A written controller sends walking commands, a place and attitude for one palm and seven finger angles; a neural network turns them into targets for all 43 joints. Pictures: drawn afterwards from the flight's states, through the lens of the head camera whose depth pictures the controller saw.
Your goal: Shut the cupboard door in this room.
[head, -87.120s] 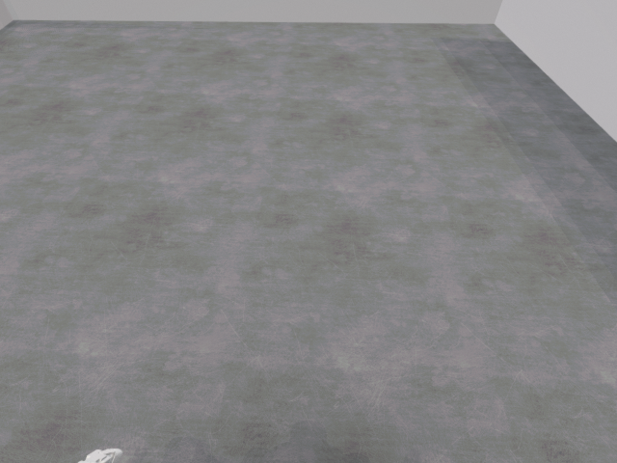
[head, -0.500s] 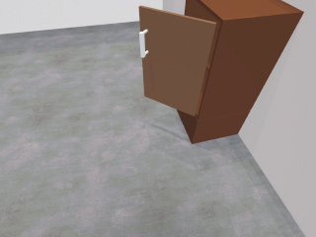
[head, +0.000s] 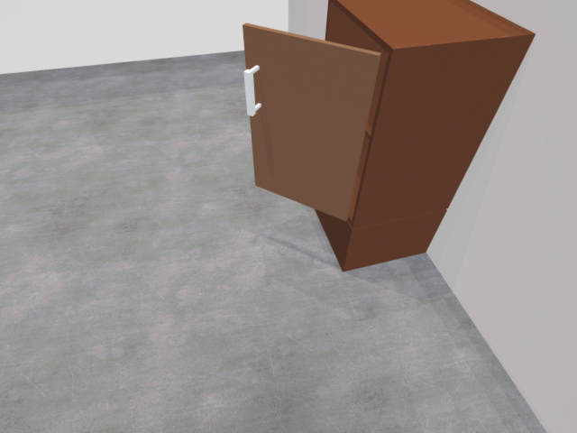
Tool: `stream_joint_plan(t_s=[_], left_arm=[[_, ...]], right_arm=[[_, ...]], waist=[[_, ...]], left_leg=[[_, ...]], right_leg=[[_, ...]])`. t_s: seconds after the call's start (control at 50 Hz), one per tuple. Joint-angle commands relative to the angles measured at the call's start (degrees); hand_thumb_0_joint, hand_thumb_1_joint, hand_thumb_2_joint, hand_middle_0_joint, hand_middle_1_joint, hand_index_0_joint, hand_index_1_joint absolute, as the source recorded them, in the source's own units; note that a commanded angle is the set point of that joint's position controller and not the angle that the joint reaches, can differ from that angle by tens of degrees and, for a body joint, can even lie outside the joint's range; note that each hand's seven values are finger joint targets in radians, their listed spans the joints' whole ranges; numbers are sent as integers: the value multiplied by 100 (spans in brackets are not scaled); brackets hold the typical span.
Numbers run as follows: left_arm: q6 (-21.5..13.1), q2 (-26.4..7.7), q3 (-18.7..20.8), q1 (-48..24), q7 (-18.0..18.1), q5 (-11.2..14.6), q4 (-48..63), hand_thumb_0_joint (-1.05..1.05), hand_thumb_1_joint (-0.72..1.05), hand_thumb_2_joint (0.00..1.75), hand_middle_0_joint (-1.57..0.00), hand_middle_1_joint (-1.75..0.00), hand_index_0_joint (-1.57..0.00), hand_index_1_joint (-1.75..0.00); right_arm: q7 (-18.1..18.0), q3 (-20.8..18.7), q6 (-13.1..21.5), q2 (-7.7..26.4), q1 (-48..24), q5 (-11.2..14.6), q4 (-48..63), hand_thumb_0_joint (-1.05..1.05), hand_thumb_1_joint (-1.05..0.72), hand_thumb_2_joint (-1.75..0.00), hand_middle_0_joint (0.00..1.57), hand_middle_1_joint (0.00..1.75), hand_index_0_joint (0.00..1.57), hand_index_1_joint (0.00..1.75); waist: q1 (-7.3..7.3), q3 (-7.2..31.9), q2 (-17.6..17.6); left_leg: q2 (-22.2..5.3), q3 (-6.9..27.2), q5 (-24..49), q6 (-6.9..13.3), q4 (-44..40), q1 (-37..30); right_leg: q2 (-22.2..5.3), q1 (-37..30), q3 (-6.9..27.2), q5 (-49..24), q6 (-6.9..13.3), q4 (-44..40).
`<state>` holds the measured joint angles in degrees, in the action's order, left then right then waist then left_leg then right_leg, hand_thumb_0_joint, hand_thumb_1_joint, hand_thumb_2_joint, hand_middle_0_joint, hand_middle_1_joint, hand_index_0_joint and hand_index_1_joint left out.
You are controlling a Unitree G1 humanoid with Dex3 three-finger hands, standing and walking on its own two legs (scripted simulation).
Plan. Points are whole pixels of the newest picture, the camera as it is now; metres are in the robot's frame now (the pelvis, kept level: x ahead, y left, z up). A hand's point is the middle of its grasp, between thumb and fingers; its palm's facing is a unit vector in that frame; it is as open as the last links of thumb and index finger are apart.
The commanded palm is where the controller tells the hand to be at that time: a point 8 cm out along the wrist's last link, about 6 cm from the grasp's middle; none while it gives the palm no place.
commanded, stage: look to check the result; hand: left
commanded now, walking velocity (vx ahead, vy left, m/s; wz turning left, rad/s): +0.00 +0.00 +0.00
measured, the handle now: (253, 90) +1.03 +0.16 -0.04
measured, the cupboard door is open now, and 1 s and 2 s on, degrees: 46 46 46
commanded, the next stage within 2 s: walk to a spot facing it in 0.60 s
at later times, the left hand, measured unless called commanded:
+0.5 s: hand out of the picture +0.03 +0.18 -0.17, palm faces +0.01 -0.98 -0.21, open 7.3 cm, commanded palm none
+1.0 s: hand out of the picture +0.06 +0.20 -0.18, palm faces +0.14 -0.96 -0.22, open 7.3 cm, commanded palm none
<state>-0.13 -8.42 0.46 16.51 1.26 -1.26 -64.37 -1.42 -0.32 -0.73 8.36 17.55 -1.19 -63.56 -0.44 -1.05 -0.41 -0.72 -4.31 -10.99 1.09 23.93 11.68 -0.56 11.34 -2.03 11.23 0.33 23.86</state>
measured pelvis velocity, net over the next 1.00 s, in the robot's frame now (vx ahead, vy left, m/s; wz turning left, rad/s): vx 0.03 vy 0.00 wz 0.13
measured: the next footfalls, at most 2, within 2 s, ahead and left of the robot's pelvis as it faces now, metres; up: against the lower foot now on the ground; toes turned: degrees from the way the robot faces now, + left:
right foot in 1.48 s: +0.11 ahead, -0.13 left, +0.00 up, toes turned +27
left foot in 1.92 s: +0.01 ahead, +0.13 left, +0.00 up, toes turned +51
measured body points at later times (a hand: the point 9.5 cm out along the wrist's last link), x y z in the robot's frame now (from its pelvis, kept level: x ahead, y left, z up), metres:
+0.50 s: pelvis +0.02 +0.00 +0.00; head +0.03 -0.01 +0.45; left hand +0.03 +0.23 -0.16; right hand +0.04 -0.24 -0.16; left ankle +0.02 +0.11 -0.74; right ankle +0.02 -0.12 -0.74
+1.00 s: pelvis +0.03 +0.00 -0.01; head +0.06 +0.01 +0.44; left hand +0.05 +0.25 -0.17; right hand +0.08 -0.24 -0.16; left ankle +0.02 +0.10 -0.73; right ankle +0.02 -0.12 -0.74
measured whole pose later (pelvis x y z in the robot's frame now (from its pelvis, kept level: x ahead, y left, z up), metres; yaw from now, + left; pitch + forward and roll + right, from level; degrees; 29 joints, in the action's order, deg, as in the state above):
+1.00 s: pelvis +0.03 +0.00 -0.01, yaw +7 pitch -1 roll -1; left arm 1.1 -11.1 2.6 11.4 1.5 -1.6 -59.0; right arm -0.6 -1.8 -3.2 10.9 13.4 -1.2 -60.3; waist -0.9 -4.4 -0.5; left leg -0.6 -1.1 -20.9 -0.2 38.7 17.4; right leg -2.3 10.7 -9.1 18.4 0.5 30.0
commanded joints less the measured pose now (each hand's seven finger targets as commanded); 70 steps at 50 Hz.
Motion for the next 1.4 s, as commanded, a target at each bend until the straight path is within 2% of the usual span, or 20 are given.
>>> stream_joint_plan(t_s=[0.0, 0.66, 0.7, 0.76, 0.82, 0.88, 0.92, 0.96, 0.98, 1.0, 1.02, 1.04, 1.06, 1.08, 1.1, 1.14, 1.18, 1.26, 1.32, 1.38], left_arm=[[-74, -697, 141, 315, 63, 39, 134, 0, 90, 90, -20, -30, -20, -30], [-135, -1157, 163, -146, 25, 47, 136, 0, 90, 90, -20, -30, -20, -30], [-133, -1170, 161, -219, 23, 53, 141, 0, 90, 90, -20, -30, -20, -30], [-52, -901, 160, -32, 68, 64, 167, 0, 90, 90, -20, -30, -20, -30], [29, -1069, 271, -34, 86, 54, 312, 0, 90, 90, -20, -30, -20, -30], [69, -1267, 402, 3, 99, 33, 529, 0, 90, 90, -20, -30, -20, -30], [88, -1317, 470, -68, 116, 8, 729, 0, 90, 90, -20, -30, -20, -30], [101, -1331, 521, -292, 146, -57, 921, 0, 90, 90, -20, -30, -20, -30], [100, -1370, 541, -444, 133, -68, 1012, 0, 90, 90, -20, -30, -20, -30], [98, -1358, 555, -513, 117, -46, 1087, 0, 90, 90, -20, -30, -20, -30], [134, -1266, 546, -447, 94, 0, 1173, 0, 90, 90, -20, -30, -20, -30], [171, -911, 503, -272, 69, 56, 1316, 0, 90, 90, -20, -30, -20, -30], [209, -982, 440, -655, 107, -11, 1462, 0, 90, 90, -20, -30, -20, -30], [251, -941, 490, -859, 109, -27, 1518, 0, 90, 90, -20, -30, -20, -30], [239, -975, 493, -916, 86, -29, 1507, 0, 90, 90, -20, -30, -20, -30], [168, -925, 509, -811, 19, -23, 1468, 0, 90, 90, -20, -30, -20, -30], [137, -906, 495, -692, -5, 3, 1478, 0, 90, 90, -20, -30, -20, -30], [136, -869, 460, -849, -2, 8, 1638, 0, 90, 90, -20, -30, -20, -30], [148, -863, 455, -886, 10, 23, 1731, 0, 90, 90, -20, -30, -20, -30], [131, -933, 459, -514, 29, 50, 1709, 0, 90, 90, -20, -30, -20, -30]], right_arm=[[-56, -109, 99, 632, 292, 33, 126, 0, -90, -90, 20, 30, 20, 30], [-54, -135, 144, 1181, -414, 51, 134, 0, -90, -90, 20, 30, 20, 30], [-55, -137, 145, 1187, -434, 35, 126, 0, -90, -90, 20, 30, 20, 30], [-33, -62, 84, 821, -270, 43, 149, 0, -90, -90, 20, 30, 20, 30], [-19, -129, -1, 893, -312, 36, 287, 0, -90, -90, 20, 30, 20, 30], [8, -221, -63, 875, -359, 43, 516, 0, -90, -90, 20, 30, 20, 30], [20, -285, -136, 820, -426, 20, 686, 0, -90, -90, 20, 30, 20, 30], [57, -339, -163, 819, -425, 26, 870, 0, -90, -90, 20, 30, 20, 30], [94, -350, -156, 744, -376, 45, 890, 0, -90, -90, 20, 30, 20, 30], [119, -336, -130, 761, -188, 43, 889, 0, -90, -90, 20, 30, 20, 30], [129, -368, -85, 957, 59, 14, 882, 0, -90, -90, 20, 30, 20, 30], [94, -455, -52, 1469, 246, -71, 930, 0, -90, -90, 20, 30, 20, 30], [58, -509, -80, 1612, 493, -92, 836, 0, -90, -90, 20, 30, 20, 30], [14, -523, -76, 1638, 478, -93, 864, 0, -90, -90, 20, 30, 20, 30], [-17, -501, -71, 1559, 229, -87, 949, 0, -90, -90, 20, 30, 20, 30], [-48, -451, -13, 1398, -44, -75, 1060, 0, -90, -90, 20, 30, 20, 30], [-54, -461, 10, 1434, -115, -57, 1123, 0, -90, -90, 20, 30, 20, 30], [-28, -527, -34, 1516, -27, -64, 1128, 0, -90, -90, 20, 30, 20, 30], [7, -581, -95, 1558, -122, -83, 1213, 0, -90, -90, 20, 30, 20, 30], [37, -641, -137, 1585, -372, -73, 1343, 0, -90, -90, 20, 30, 20, 30]], waist=[[-2, -314, 109], [23, -134, 80], [10, -103, 48], [36, 18, -21], [76, -65, 39], [128, 27, 505], [138, -77, 990], [55, -162, 1000], [-35, -228, 886], [-127, -84, 618], [-203, 72, -242], [-213, 101, -1813], [-412, 97, -1634], [-378, 66, -1306], [-263, -101, -992], [-116, 6, -612], [-72, 309, -464], [-180, 432, -596], [-188, 380, -817], [-25, 578, -979]], left_leg=[[-478, 593, -85, 83, -548, 21], [-595, 607, 666, 51, -628, -458], [-598, 599, 694, 39, -637, -457], [-532, 627, 1104, -4, -389, -269], [-433, 669, 1063, -16, -13, 157], [-182, 491, 767, -81, 780, 556], [-74, 306, -788, -152, 1841, 890], [-243, 300, -1660, -165, 2311, 991], [-321, 294, -1569, -175, 1884, 881], [-337, 277, -920, -167, 1146, 562], [-618, 847, 697, 35, 286, 7], [-1672, 2582, 2437, 644, -297, -324], [-1984, 3143, 1786, 1037, -734, -214], [-1911, 3227, 1006, 984, -857, -36], [-1751, 3060, 604, 924, -842, 127], [-1371, 2598, 884, 838, -720, -29], [-1228, 2404, 1255, 871, -588, -327], [-1110, 2542, 1317, 929, -496, -513], [-1003, 2733, 1103, 884, -487, -222], [-754, 2761, 1341, 731, -226, 83]], right_leg=[[-487, 194, 567, 133, 205, -620], [-560, -223, 514, -752, 205, -738], [-572, -290, 518, -816, 203, -730], [-655, -447, 305, -1131, 132, -377], [-814, -466, 213, -1133, 187, -93], [-1312, -552, 354, -1326, 490, -81], [-1817, -392, 533, -1444, 883, -296], [-2168, -150, 380, -1790, 1072, -154], [-2126, -55, 136, -1930, 955, 115], [-1946, -39, -135, -1925, 706, 576], [-1457, 505, -545, -1020, 253, 1331], [-536, 1344, -846, 1300, -286, 2456], [-280, 1555, -240, 2597, -215, 3443], [-341, 1896, 194, 2259, -179, 3958], [-416, 2063, 350, 1824, -207, 4137], [-394, 2135, 369, 1191, -302, 4123], [-331, 2038, 344, 1105, -364, 3829], [-160, 1882, 264, 1247, -406, 3071], [-31, 1532, 231, 1304, -385, 2510], [203, 665, 157, 1074, -317, 1420]])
